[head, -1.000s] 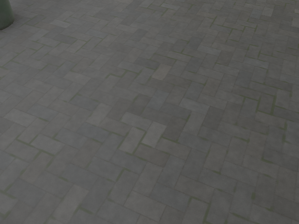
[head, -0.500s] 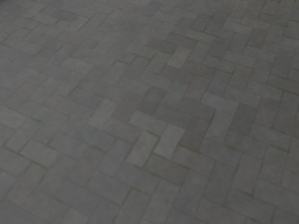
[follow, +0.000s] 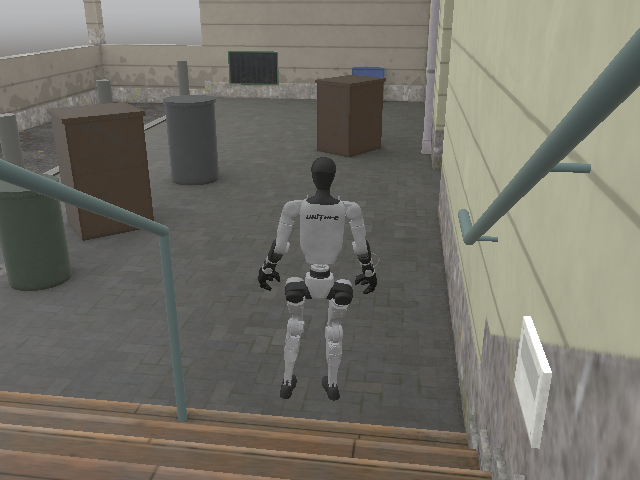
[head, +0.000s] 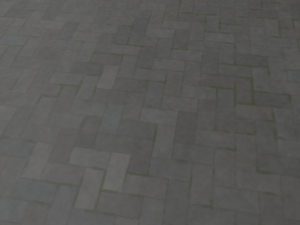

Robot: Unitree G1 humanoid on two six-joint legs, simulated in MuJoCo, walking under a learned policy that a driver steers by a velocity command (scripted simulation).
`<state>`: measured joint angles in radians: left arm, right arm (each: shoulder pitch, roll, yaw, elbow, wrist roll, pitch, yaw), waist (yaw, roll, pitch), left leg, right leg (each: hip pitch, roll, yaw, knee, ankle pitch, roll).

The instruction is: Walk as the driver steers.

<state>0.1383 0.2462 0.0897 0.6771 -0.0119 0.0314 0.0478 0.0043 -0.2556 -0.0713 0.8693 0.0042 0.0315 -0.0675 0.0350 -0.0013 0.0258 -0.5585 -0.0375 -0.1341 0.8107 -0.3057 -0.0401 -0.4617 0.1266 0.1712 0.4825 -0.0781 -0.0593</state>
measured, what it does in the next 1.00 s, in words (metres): walks ahead, turning right: left foot, then right foot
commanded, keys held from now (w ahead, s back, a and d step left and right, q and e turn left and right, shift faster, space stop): e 0.06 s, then w+e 0.14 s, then e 0.24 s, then no key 0.56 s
